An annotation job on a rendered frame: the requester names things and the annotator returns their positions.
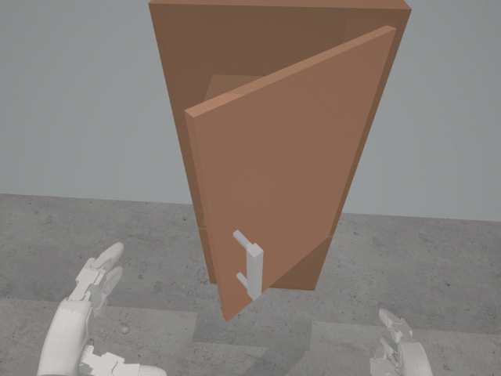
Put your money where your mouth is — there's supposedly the left robot hand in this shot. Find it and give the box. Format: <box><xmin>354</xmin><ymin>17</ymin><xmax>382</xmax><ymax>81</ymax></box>
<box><xmin>37</xmin><ymin>242</ymin><xmax>167</xmax><ymax>376</ymax></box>

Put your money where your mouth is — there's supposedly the cupboard door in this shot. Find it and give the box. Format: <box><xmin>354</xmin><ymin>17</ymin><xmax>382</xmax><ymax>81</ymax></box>
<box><xmin>184</xmin><ymin>25</ymin><xmax>397</xmax><ymax>322</ymax></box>

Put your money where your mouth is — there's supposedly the right robot hand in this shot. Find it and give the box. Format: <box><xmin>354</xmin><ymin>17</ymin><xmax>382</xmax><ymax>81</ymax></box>
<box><xmin>370</xmin><ymin>309</ymin><xmax>433</xmax><ymax>376</ymax></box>

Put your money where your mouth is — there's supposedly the handle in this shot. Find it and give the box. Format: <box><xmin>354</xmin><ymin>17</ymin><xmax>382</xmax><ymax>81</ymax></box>
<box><xmin>233</xmin><ymin>230</ymin><xmax>264</xmax><ymax>301</ymax></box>

